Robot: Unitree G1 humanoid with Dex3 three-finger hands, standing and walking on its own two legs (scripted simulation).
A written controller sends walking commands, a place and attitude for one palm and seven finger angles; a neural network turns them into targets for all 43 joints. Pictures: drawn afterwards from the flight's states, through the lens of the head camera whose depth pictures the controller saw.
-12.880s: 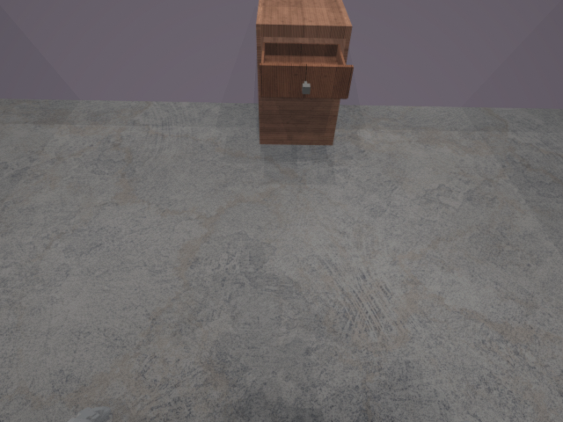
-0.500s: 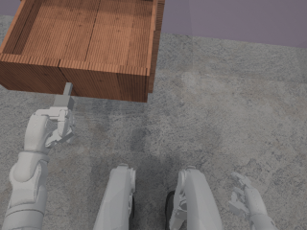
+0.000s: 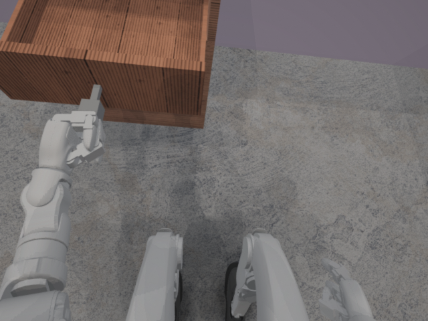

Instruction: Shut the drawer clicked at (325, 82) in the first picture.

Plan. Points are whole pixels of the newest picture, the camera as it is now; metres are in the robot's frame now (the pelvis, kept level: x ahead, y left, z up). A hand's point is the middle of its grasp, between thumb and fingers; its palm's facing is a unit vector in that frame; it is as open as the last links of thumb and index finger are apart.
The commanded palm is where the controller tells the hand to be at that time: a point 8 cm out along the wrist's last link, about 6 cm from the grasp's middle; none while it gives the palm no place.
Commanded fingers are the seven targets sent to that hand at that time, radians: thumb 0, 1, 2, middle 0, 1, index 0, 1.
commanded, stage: push the drawer shut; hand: left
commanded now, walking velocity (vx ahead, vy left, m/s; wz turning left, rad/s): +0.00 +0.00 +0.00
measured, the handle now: (93, 103) +0.48 +0.25 +0.00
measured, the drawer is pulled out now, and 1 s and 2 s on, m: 0.22 0.10 0.00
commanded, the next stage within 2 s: pull the fist back off the drawer in 1.94 s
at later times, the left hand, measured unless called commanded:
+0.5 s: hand (107, 111) +0.47 +0.22 +0.00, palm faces -0.01 -1.00 -0.08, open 3.1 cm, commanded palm +0.48 +0.24 +0.01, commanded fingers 0.00 0.90 0.90 -1.40 -1.60 -1.40 -1.60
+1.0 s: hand (113, 87) +0.52 +0.22 +0.00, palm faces +0.00 -1.00 -0.07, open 3.3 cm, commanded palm +0.54 +0.23 +0.01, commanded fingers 0.00 0.90 0.90 -1.40 -1.60 -1.40 -1.60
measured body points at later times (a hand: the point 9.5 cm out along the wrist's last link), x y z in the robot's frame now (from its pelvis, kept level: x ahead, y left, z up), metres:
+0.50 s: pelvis +0.00 +0.00 +0.00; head +0.20 +0.04 +0.40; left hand +0.47 +0.27 +0.00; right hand +0.11 -0.27 -0.12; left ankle +0.06 +0.10 -0.50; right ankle +0.09 -0.11 -0.50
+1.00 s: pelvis +0.00 +0.00 -0.01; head +0.21 +0.05 +0.39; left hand +0.52 +0.27 +0.01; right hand +0.07 -0.28 -0.12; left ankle +0.06 +0.10 -0.50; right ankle +0.09 -0.11 -0.50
